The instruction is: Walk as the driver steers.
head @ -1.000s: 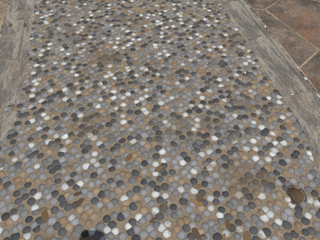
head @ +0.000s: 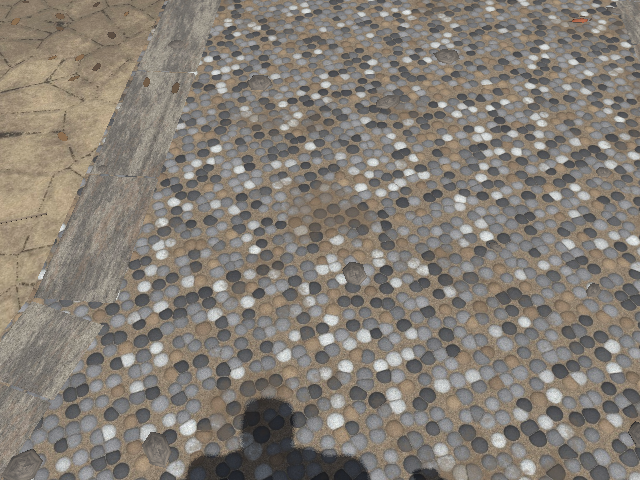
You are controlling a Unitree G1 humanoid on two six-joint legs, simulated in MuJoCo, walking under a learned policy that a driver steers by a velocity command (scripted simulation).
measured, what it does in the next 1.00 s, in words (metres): walks ahead: left foot, then right foot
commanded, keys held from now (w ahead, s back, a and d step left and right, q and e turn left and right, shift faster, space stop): no key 1.00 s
